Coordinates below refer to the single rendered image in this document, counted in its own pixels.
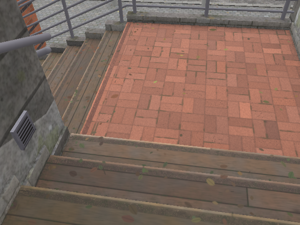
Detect stairs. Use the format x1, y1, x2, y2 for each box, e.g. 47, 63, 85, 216
1, 133, 300, 225
39, 30, 123, 134

